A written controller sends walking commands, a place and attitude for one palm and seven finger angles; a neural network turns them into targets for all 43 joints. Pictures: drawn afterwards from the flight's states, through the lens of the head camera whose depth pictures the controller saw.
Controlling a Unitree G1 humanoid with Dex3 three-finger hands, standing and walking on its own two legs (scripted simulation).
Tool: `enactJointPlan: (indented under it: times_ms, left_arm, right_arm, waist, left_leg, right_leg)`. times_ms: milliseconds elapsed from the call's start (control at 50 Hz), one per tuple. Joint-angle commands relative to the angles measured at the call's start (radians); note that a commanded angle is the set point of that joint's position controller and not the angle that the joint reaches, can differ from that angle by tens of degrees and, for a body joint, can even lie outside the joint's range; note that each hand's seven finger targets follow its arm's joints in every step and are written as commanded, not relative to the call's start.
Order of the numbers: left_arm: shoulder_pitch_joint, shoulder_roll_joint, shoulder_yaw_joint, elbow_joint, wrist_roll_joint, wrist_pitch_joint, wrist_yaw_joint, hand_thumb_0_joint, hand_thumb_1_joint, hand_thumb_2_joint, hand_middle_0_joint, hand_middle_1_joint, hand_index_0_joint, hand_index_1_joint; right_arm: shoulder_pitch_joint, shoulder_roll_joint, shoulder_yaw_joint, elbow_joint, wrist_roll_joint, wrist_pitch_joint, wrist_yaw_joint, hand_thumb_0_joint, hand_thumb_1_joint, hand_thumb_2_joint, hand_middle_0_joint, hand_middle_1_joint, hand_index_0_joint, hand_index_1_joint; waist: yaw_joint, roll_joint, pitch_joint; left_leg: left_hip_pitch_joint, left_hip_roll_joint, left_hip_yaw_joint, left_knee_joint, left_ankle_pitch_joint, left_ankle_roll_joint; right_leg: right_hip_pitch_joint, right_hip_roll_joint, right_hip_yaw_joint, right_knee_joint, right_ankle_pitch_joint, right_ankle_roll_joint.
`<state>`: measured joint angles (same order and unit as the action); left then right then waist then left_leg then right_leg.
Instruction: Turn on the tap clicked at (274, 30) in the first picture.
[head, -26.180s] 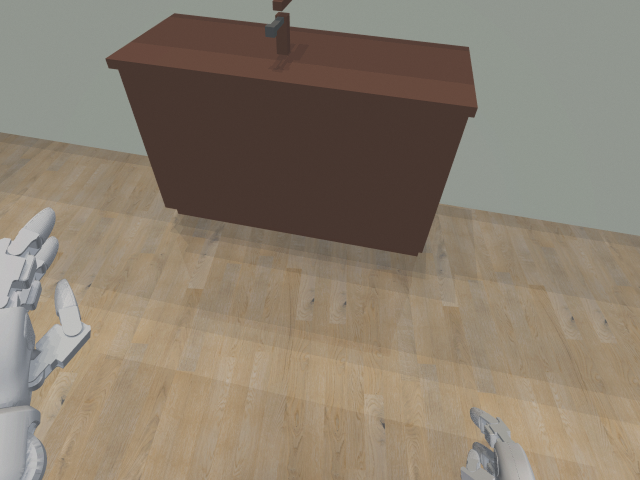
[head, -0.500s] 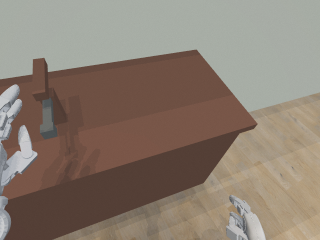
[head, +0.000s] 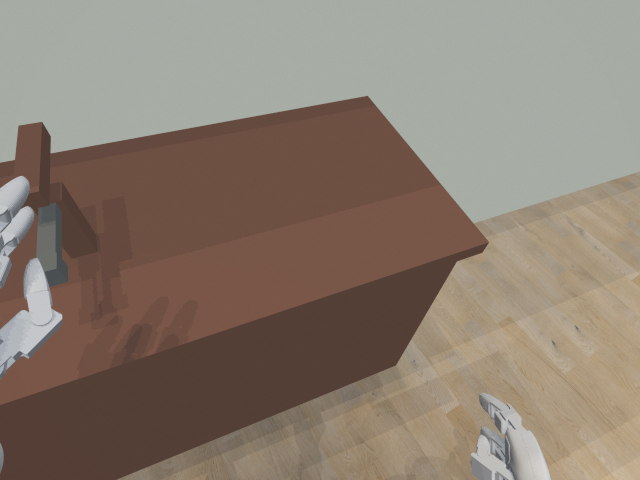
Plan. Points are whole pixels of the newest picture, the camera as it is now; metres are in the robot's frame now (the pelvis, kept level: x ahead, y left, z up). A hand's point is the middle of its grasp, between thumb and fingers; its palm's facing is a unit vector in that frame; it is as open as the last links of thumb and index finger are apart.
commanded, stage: shuffle to correct the standing spot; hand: left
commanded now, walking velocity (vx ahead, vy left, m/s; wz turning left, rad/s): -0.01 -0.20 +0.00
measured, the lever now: (49, 270) +0.31 +0.34 +0.08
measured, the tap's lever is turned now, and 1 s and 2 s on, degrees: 0 0 0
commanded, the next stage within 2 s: come to a stop and stand still in 1.50 s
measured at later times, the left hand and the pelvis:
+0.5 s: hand (49, 324) +0.21 +0.25 +0.16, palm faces +0.35 -0.84 -0.41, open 7.5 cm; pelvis -0.01 +0.00 +0.00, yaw +0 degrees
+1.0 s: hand (51, 333) +0.21 +0.25 +0.16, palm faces +0.33 -0.85 -0.40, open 7.5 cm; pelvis -0.01 +0.00 +0.00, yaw +1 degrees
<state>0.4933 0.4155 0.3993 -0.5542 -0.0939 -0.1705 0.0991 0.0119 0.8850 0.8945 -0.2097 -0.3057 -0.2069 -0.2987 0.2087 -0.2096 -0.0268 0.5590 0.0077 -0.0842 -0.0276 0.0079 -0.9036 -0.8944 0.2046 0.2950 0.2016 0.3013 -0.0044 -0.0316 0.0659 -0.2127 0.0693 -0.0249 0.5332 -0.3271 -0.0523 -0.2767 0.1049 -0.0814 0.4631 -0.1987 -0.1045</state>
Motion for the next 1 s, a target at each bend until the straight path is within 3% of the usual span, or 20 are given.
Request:
enactJointPlan:
  times_ms: [0,40,180,220,280,340,400,440,500,540,580,620,640,700,720,800,840,880,920,980]
  left_arm:
    - [-0.053,0.157,0.106,-0.207,-0.003,-0.056,0.012,0.0,0.9,0.9,-0.2,-0.3,-0.2,-0.3]
    - [-0.054,0.156,0.102,-0.192,-0.001,-0.055,0.01,0.0,0.9,0.9,-0.2,-0.3,-0.2,-0.3]
    - [-0.06,0.158,0.104,-0.193,-0.003,-0.05,0.014,0.0,0.9,0.9,-0.2,-0.3,-0.2,-0.3]
    - [-0.068,0.141,0.083,-0.206,-0.006,-0.048,0.018,0.0,0.9,0.9,-0.2,-0.3,-0.2,-0.3]
    - [-0.067,0.157,0.098,-0.204,0.0,-0.05,0.02,0.0,0.9,0.9,-0.2,-0.3,-0.2,-0.3]
    - [-0.087,0.158,0.098,-0.207,0.007,-0.048,0.018,0.0,0.9,0.9,-0.2,-0.3,-0.2,-0.3]
    - [-0.093,0.158,0.098,-0.205,0.011,-0.043,0.012,0.0,0.9,0.9,-0.2,-0.3,-0.2,-0.3]
    - [-0.084,0.145,0.09,-0.19,0.009,-0.042,0.008,0.0,0.9,0.9,-0.2,-0.3,-0.2,-0.3]
    - [-0.056,0.149,0.094,-0.197,0.001,-0.039,0.01,0.0,0.9,0.9,-0.2,-0.3,-0.2,-0.3]
    - [-0.04,0.148,0.097,-0.19,-0.005,-0.038,0.016,0.0,0.9,0.9,-0.2,-0.3,-0.2,-0.3]
    - [-0.036,0.156,0.105,-0.202,-0.007,-0.037,0.024,0.0,0.9,0.9,-0.2,-0.3,-0.2,-0.3]
    - [-0.038,0.153,0.096,-0.226,-0.008,-0.039,0.03,0.0,0.9,0.9,-0.2,-0.3,-0.2,-0.3]
    - [-0.039,0.167,0.108,-0.236,-0.007,-0.043,0.031,0.0,0.9,0.9,-0.2,-0.3,-0.2,-0.3]
    - [-0.077,0.187,0.116,-0.268,0.006,-0.05,0.028,0.0,0.9,0.9,-0.2,-0.3,-0.2,-0.3]
    - [-0.086,0.165,0.101,-0.259,0.012,-0.052,0.023,0.0,0.9,0.9,-0.2,-0.3,-0.2,-0.3]
    - [-0.076,0.153,0.096,-0.224,0.012,-0.039,0.011,0.0,0.9,0.9,-0.2,-0.3,-0.2,-0.3]
    - [-0.03,0.146,0.1,-0.181,0.005,-0.034,0.009,0.0,0.9,0.9,-0.2,-0.3,-0.2,-0.3]
    - [-0.005,0.148,0.104,-0.176,-0.008,-0.032,0.013,0.0,0.9,0.9,-0.2,-0.3,-0.2,-0.3]
    - [0.029,0.14,0.101,-0.183,-0.016,-0.031,0.021,0.0,0.9,0.9,-0.2,-0.3,-0.2,-0.3]
    - [-0.006,0.166,0.108,-0.238,-0.013,-0.038,0.026,0.0,0.9,0.9,-0.2,-0.3,-0.2,-0.3]
  right_arm:
    - [-0.079,-0.129,-0.044,-0.147,0.008,-0.057,-0.008,0.0,-0.9,-0.9,0.2,0.3,0.2,0.3]
    - [-0.067,-0.131,-0.046,-0.151,0.006,-0.058,-0.007,0.0,-0.9,-0.9,0.2,0.3,0.2,0.3]
    - [-0.049,-0.121,-0.044,-0.144,0.007,-0.059,-0.003,0.0,-0.9,-0.9,0.2,0.3,0.2,0.3]
    - [-0.052,-0.115,-0.035,-0.137,0.007,-0.057,-0.003,0.0,-0.9,-0.9,0.2,0.3,0.2,0.3]
    - [-0.06,-0.121,-0.035,-0.142,0.005,-0.057,-0.006,0.0,-0.9,-0.9,0.2,0.3,0.2,0.3]
    - [-0.077,-0.125,-0.032,-0.146,0.005,-0.053,-0.009,0.0,-0.9,-0.9,0.2,0.3,0.2,0.3]
    - [-0.08,-0.123,-0.037,-0.149,0.008,-0.055,-0.005,0.0,-0.9,-0.9,0.2,0.3,0.2,0.3]
    - [-0.06,-0.13,-0.045,-0.151,0.008,-0.056,0.0,0.0,-0.9,-0.9,0.2,0.3,0.2,0.3]
    - [-0.056,-0.124,-0.046,-0.15,0.012,-0.054,0.003,0.0,-0.9,-0.9,0.2,0.3,0.2,0.3]
    - [-0.043,-0.116,-0.044,-0.151,0.012,-0.052,0.005,0.0,-0.9,-0.9,0.2,0.3,0.2,0.3]
    - [-0.043,-0.11,-0.039,-0.145,0.011,-0.047,0.006,0.0,-0.9,-0.9,0.2,0.3,0.2,0.3]
    - [-0.057,-0.105,-0.027,-0.137,0.009,-0.046,0.001,0.0,-0.9,-0.9,0.2,0.3,0.2,0.3]
    - [-0.065,-0.112,-0.029,-0.141,0.006,-0.048,-0.004,0.0,-0.9,-0.9,0.2,0.3,0.2,0.3]
    - [-0.097,-0.124,-0.027,-0.143,0.001,-0.045,-0.014,0.0,-0.9,-0.9,0.2,0.3,0.2,0.3]
    - [-0.086,-0.117,-0.026,-0.141,-0.002,-0.044,-0.012,0.0,-0.9,-0.9,0.2,0.3,0.2,0.3]
    - [-0.064,-0.127,-0.047,-0.15,0.008,-0.049,0.002,0.0,-0.9,-0.9,0.2,0.3,0.2,0.3]
    - [-0.039,-0.131,-0.055,-0.15,0.01,-0.043,0.009,0.0,-0.9,-0.9,0.2,0.3,0.2,0.3]
    - [-0.033,-0.123,-0.053,-0.149,0.015,-0.039,0.012,0.0,-0.9,-0.9,0.2,0.3,0.2,0.3]
    - [-0.039,-0.107,-0.038,-0.144,0.013,-0.032,0.011,0.0,-0.9,-0.9,0.2,0.3,0.2,0.3]
    - [-0.067,-0.11,-0.027,-0.149,0.01,-0.033,0.0,0.0,-0.9,-0.9,0.2,0.3,0.2,0.3]
  waist:
    - [0.008,0.091,-0.161]
    - [0.01,0.078,-0.162]
    - [0.006,0.001,-0.162]
    - [0.0,0.028,-0.157]
    - [0.006,0.08,-0.13]
    - [0.013,0.157,-0.125]
    - [0.014,0.15,-0.134]
    - [0.013,0.111,-0.157]
    - [0.005,0.052,-0.171]
    - [0.004,-0.036,-0.171]
    - [0.002,-0.071,-0.165]
    - [-0.001,0.006,-0.166]
    - [0.003,0.048,-0.163]
    - [0.008,0.25,-0.133]
    - [0.011,0.251,-0.133]
    - [0.004,0.132,-0.17]
    - [0.0,0.055,-0.206]
    - [-0.002,-0.046,-0.207]
    - [-0.005,-0.07,-0.196]
    - [0.001,0.016,-0.146]
  left_leg:
    - [-0.035,0.052,-0.026,-0.074,0.183,0.088]
    - [-0.047,0.063,-0.03,-0.074,0.181,0.091]
    - [-0.043,-0.005,0.027,0.0,0.029,0.081]
    - [-0.022,-0.011,0.022,-0.023,0.031,0.079]
    - [-0.034,0.037,-0.022,-0.094,0.033,0.096]
    - [-0.107,0.108,-0.091,-0.152,0.107,0.114]
    - [-0.094,0.107,-0.075,-0.117,0.199,0.104]
    - [-0.093,0.094,-0.063,-0.08,0.195,0.097]
    - [-0.061,0.026,-0.008,0.0,0.104,0.08]
    - [-0.064,-0.02,0.033,0.054,0.006,0.073]
    - [-0.057,-0.04,0.048,0.077,-0.025,0.069]
    - [-0.01,-0.017,0.031,-0.016,0.026,0.073]
    - [0.016,0.01,0.01,-0.061,0.071,0.08]
    - [-0.019,0.149,-0.141,-0.153,0.26,0.123]
    - [-0.053,0.169,-0.147,-0.138,0.328,0.129]
    - [-0.029,0.104,-0.07,-0.022,0.436,0.081]
    - [-0.042,0.058,-0.022,0.055,0.324,0.071]
    - [-0.067,-0.017,0.033,0.104,0.069,0.059]
    - [-0.068,-0.034,0.038,0.087,-0.009,0.058]
    - [0.01,0.005,0.018,-0.05,0.017,0.074]
  right_leg:
    - [0.145,-0.159,0.128,-0.06,0.184,0.104]
    - [0.152,-0.152,0.124,-0.053,0.179,0.114]
    - [0.106,-0.211,0.205,-0.153,0.022,0.094]
    - [0.083,-0.213,0.199,-0.158,-0.014,0.075]
    - [0.068,-0.168,0.168,-0.13,-0.043,0.107]
    - [0.143,-0.122,0.114,-0.024,0.05,0.126]
    - [0.159,-0.123,0.102,-0.015,0.142,0.101]
    - [0.181,-0.134,0.112,-0.025,0.155,0.092]
    - [0.145,-0.191,0.18,-0.082,0.149,0.058]
    - [0.116,-0.237,0.242,-0.148,0.037,0.051]
    - [0.093,-0.273,0.273,-0.199,-0.043,0.032]
    - [0.073,-0.252,0.221,-0.159,-0.034,0.024]
    - [0.058,-0.219,0.194,-0.125,-0.01,0.046]
    - [0.071,-0.121,0.096,0.031,0.104,0.114]
    - [0.106,-0.117,0.083,0.047,0.105,0.116]
    - [0.192,-0.134,0.083,-0.032,0.287,0.065]
    - [0.208,-0.182,0.129,-0.038,0.33,0.047]
    - [0.171,-0.255,0.219,-0.107,0.219,0.03]
    - [0.137,-0.288,0.247,-0.145,0.112,0.005]
    - [0.02,-0.239,0.203,-0.147,-0.076,0.032]
